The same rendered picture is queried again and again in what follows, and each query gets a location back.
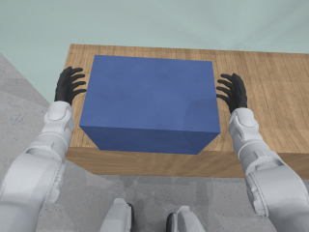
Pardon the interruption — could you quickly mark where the pedestal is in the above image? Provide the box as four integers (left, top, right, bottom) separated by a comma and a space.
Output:
64, 43, 309, 180

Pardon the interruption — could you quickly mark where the robot left hand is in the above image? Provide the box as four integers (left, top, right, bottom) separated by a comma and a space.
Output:
54, 66, 87, 106

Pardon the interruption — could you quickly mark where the right robot forearm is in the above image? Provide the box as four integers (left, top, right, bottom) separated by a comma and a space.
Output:
228, 107, 309, 206

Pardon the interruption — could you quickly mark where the left robot forearm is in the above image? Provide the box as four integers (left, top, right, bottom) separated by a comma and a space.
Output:
0, 101, 74, 197

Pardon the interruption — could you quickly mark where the robot right upper arm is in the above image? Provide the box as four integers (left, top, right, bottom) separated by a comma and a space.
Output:
244, 165, 309, 232

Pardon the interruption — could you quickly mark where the right robot thigh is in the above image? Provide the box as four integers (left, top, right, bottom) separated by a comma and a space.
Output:
172, 210, 206, 232

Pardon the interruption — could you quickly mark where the robot left upper arm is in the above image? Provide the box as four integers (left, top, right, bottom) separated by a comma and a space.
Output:
0, 153, 66, 232

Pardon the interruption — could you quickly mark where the robot right hand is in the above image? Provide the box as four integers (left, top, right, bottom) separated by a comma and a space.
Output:
215, 73, 248, 114

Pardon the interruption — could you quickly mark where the robot right shin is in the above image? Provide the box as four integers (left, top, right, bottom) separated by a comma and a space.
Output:
171, 206, 190, 232

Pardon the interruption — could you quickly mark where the carton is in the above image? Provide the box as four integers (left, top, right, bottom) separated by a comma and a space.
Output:
78, 54, 221, 155

